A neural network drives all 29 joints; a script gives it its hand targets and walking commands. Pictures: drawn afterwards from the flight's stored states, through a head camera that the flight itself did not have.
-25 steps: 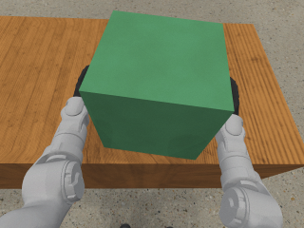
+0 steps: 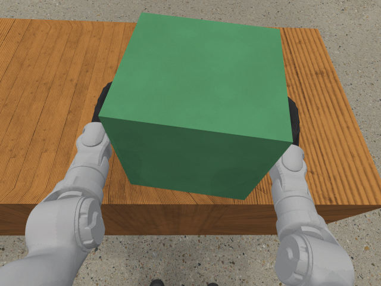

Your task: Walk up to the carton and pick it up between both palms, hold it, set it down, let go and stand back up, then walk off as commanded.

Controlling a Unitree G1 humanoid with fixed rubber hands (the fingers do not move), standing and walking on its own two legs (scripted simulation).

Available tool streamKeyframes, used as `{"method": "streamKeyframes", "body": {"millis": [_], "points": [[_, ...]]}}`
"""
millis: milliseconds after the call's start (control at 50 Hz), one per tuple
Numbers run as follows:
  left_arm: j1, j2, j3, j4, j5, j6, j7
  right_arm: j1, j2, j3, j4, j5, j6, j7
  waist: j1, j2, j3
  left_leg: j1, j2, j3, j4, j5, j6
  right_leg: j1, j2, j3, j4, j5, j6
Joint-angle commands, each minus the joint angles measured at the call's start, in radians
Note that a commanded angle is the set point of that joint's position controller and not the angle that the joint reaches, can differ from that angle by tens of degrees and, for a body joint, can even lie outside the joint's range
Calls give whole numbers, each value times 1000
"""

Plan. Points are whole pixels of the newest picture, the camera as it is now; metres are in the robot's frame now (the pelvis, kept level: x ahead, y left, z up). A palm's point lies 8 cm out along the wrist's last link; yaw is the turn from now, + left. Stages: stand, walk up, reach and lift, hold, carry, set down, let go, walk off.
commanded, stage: set down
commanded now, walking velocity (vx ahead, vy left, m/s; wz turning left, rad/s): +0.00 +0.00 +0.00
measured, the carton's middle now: (197, 114) +0.48 +0.00 +0.00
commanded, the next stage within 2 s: none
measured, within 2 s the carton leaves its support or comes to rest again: neither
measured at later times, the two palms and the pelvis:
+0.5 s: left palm (104, 119) +0.44 +0.20 +0.03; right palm (286, 138) +0.41 -0.18 +0.03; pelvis +0.00 +0.00 +0.00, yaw +0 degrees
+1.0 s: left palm (105, 126) +0.43 +0.20 +0.02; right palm (286, 139) +0.42 -0.19 +0.02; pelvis -0.02 +0.00 -0.01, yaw +0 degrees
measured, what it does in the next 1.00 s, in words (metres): stands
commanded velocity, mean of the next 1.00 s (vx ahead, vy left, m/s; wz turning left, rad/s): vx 0.00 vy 0.00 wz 0.00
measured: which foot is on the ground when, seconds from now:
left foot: down 0.00-1.00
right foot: down 0.00-1.00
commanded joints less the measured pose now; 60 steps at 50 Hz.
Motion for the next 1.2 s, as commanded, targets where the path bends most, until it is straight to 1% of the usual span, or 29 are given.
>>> {"method": "streamKeyframes", "body": {"millis": [0,120,440,560,580,660,720,760,820,860,900,980,1060,1180], "points": [[-489,-409,-121,4,62,-19,-77,-478,423,261,67,-192,-7,143,5,48,-745,234,-5,27,54,559,-41,110,-15,-96,55,471,25],[-490,-340,-102,16,53,-29,-63,-479,364,244,76,-176,-6,131,5,49,-748,216,-5,27,52,537,-38,109,-17,-92,53,449,27],[-485,-238,-75,-6,39,-37,-20,-468,280,185,104,-160,12,88,-2,46,-724,211,-7,27,57,509,-24,47,-22,-95,36,349,32],[-483,-179,-89,1,14,-36,2,-467,214,192,130,-127,18,71,-4,53,-738,199,-7,26,65,492,-22,24,-21,-93,38,328,30],[-484,-170,-91,5,10,-35,4,-470,205,198,135,-120,20,69,0,54,-742,195,-8,27,68,490,-21,22,-21,-92,40,329,30],[-495,-126,-108,10,-17,-38,18,-479,157,214,151,-87,20,58,-3,66,-783,194,-7,23,86,507,-25,6,-17,-89,51,340,29],[-503,-61,-122,19,-55,-46,34,-487,87,231,163,-44,14,48,-3,76,-838,195,-7,20,112,539,-31,-1,-11,-82,68,374,29],[-508,-2,-135,27,-91,-55,45,-494,21,250,169,1,4,38,-3,83,-891,189,-8,18,135,569,-36,3,-8,-73,86,420,29],[-515,98,-166,50,-159,-68,61,-503,-87,291,183,89,-10,18,-4,83,-968,168,-11,10,170,608,-42,10,-4,-54,120,506,30],[-523,150,-189,76,-208,-77,69,-516,-146,324,196,157,-19,6,-4,80,-1005,148,-14,4,189,609,-43,8,-4,-44,138,543,28],[-535,189,-218,114,-258,-85,74,-535,-189,360,213,225,-23,-3,-5,66,-1027,109,-20,0,198,581,-39,23,-5,-34,155,567,28],[-566,247,-298,174,-355,-108,75,-573,-252,415,223,336,-26,-18,-24,31,-1083,19,-35,-8,202,495,-21,70,-11,-22,192,611,32],[-605,300,-361,217,-435,-126,78,-616,-307,442,221,400,-18,-25,-36,22,-1123,-31,-42,-11,204,406,-7,53,-13,-28,221,574,32],[-652,343,-432,217,-524,-121,80,-656,-373,459,235,458,4,-22,-57,43,-1155,15,-35,-19,250,373,-16,-84,3,-58,236,427,20]]}}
